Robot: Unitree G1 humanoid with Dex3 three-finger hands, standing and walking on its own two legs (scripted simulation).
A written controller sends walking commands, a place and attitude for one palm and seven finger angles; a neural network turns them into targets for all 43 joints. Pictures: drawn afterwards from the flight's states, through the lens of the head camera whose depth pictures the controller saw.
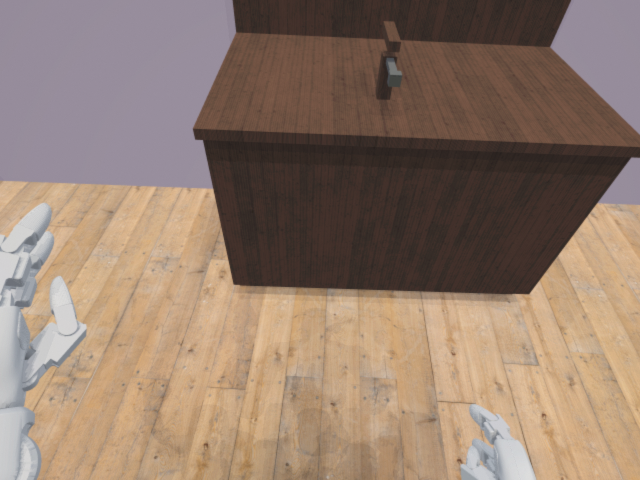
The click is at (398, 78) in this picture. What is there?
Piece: tap's lever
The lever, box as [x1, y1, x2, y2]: [387, 70, 401, 86]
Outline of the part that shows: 389,70 387,80 388,86 399,86 401,72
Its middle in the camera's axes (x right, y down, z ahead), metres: +0.17 -0.37 +0.90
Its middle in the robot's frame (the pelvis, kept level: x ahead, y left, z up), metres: +0.94 -0.11 +0.08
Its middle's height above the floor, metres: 0.86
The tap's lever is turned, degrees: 0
